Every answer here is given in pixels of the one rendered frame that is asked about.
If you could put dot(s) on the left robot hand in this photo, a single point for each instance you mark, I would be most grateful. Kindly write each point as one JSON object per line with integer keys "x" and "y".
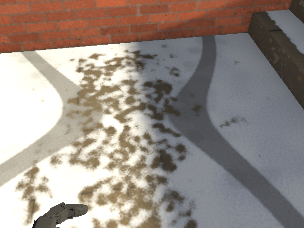
{"x": 59, "y": 213}

